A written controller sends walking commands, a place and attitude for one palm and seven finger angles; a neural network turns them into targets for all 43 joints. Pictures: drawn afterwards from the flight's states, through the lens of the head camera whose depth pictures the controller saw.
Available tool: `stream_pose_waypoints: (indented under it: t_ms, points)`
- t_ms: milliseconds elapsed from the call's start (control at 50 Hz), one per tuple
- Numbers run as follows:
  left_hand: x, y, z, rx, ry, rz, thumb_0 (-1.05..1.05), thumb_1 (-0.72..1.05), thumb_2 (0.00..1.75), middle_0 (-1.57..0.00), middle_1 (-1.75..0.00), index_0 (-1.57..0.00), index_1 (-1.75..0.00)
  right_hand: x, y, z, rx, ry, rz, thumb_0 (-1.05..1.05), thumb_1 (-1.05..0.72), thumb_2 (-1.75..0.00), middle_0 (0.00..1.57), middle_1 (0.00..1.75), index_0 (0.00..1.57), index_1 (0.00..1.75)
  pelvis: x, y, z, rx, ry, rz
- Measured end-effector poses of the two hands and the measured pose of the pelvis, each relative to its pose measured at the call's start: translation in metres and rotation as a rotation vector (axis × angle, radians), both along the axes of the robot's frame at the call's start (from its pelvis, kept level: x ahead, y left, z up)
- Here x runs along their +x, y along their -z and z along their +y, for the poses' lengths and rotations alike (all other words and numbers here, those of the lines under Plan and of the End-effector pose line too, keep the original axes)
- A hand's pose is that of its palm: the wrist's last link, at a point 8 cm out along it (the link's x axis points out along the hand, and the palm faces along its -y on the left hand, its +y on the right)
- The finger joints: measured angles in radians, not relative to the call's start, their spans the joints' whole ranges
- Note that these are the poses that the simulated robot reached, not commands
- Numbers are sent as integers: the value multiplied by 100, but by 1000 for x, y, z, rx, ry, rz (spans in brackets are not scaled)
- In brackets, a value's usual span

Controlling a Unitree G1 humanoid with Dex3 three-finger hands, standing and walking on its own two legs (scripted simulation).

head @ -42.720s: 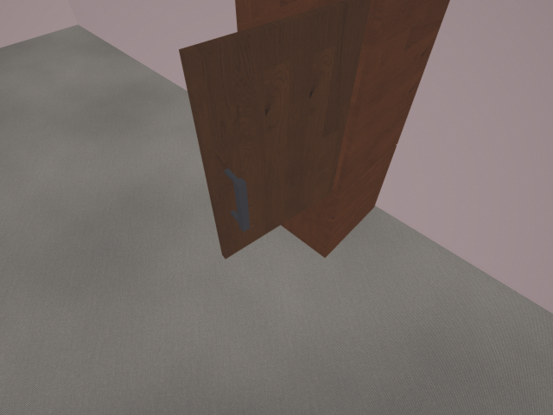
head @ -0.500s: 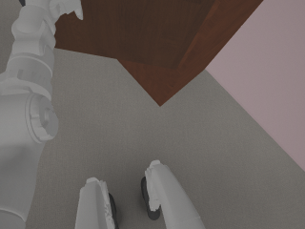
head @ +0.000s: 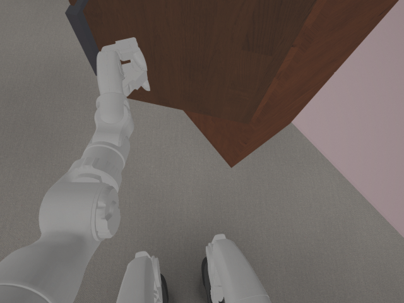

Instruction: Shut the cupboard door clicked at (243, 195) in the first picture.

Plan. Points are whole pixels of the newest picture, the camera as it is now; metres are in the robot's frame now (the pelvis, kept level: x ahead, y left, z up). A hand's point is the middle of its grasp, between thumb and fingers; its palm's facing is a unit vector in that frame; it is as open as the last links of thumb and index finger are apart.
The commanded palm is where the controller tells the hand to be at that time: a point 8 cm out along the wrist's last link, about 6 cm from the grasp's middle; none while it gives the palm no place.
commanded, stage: pull the fist back off the door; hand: left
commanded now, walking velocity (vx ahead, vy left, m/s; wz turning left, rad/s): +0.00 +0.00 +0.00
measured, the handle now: (93, 38) +0.64 +0.13 +0.04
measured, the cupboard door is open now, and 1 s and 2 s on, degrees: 41 41 41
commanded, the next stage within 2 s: draw the hand back to the body in 0.32 s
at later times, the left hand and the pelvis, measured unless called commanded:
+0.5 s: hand (143, 95) +0.49 +0.04 +0.05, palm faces -0.02 -1.00 -0.05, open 3.1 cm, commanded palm +0.44 +0.10 +0.06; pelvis -0.01 +0.00 +0.00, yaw +1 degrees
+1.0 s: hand (59, 150) +0.35 +0.13 +0.16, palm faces -0.04 -1.00 -0.09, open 3.1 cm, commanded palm +0.31 +0.19 +0.17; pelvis +0.02 +0.00 +0.09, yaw +1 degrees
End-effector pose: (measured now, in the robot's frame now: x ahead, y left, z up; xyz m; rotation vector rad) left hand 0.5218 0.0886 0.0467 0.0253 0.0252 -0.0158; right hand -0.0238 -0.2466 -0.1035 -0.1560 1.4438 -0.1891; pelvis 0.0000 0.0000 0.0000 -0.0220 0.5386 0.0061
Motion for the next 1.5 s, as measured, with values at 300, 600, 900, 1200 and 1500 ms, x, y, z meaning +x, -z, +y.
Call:
stream_pose_waypoints:
  t_ms: [300, 600, 900, 1200, 1500]
  points:
    - [-53, 13, 0, 21, 5, -37, 2, 90, 90, -131, -150, -131, -150, 60, 10, -12, -20, -60, -127, 0, -91, -90, 20, 30, 20, 30, -4, -2, -1, 16, -10, -51]
    - [-70, -15, 22, 19, -14, -67, 2, 90, 90, -130, -150, -130, -149, 56, 4, -1, 20, -13, -147, 0, -91, -90, 20, 30, 20, 30, -5, -15, 0, 27, 13, -94]
    - [-159, -95, 80, 18, 17, -88, 2, 90, 90, -130, -149, -130, -149, 134, -77, -5, -24, -73, -404, 1, -91, -90, 20, 30, 20, 30, 14, -78, -1, 22, -4, -297]
    - [-245, -159, 140, 224, -153, 48, 2, 90, 90, -104, -120, -104, -120, 247, -154, 38, 0, -149, -724, 1, -91, -90, 20, 30, 20, 30, 32, -121, 6, 30, -17, -503]
    - [-309, -226, 201, 353, -383, -36, 2, 90, 90, -64, -76, -63, -76, 254, -158, 64, 63, -236, -748, 1, -91, -90, 20, 30, 20, 30, 42, -134, 12, 28, -26, -586]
